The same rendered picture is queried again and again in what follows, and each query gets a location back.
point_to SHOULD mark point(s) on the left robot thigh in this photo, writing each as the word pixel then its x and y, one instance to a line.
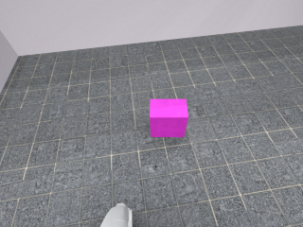
pixel 118 216

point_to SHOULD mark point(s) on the carton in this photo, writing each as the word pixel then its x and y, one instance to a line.
pixel 168 117

